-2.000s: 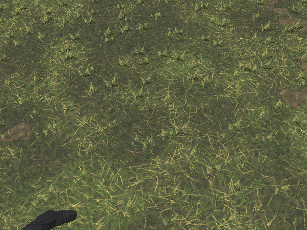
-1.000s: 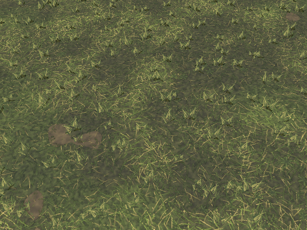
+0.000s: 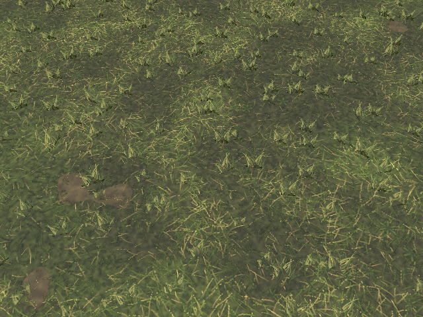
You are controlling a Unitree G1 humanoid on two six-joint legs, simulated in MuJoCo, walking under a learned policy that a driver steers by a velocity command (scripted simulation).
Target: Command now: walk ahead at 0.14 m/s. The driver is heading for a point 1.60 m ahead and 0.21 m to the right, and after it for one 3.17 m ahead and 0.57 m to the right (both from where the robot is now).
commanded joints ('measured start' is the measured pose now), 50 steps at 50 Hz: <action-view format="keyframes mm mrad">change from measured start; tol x32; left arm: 1 71 159 37 -28 -14 -3 10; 30 -419 86 40 -313 -32 -95 -82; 36 171 314 125 -159 -5 -85 -71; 50 22 171 72 -137 -3 -105 -33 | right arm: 1 1 -103 -18 -33 5 -14 -3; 36 419 30 20 -112 -4 -99 40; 50 -72 -84 -38 -269 1 -105 32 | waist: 1 17 -77 83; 10 -81 -91 57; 12 -152 305 -51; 30 -55 77 129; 36 96 -267 -433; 50 20 -40 35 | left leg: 1 -84 -53 61 50 -315 42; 6 -346 54 5 338 -272 87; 10 172 -55 120 -1 6 67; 13 435 384 -720 -326 -267 311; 29 257 215 -37 -399 327 182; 34 296 189 35 89 914 110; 36 -306 -81 -13 773 -240 30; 37 -413 -50 -147 903 -309 56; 50 -429 135 -30 280 289 18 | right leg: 1 -138 -94 146 -195 -450 -94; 9 -153 -210 220 -213 -209 -136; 15 -749 -75 114 807 -82 -66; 31 -455 -39 -23 56 305 -68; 34 1 38 -66 69 254 -135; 36 602 -396 715 -83 -90 -368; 41 13 -245 325 -281 209 -227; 50 -40 -184 121 -388 285 -209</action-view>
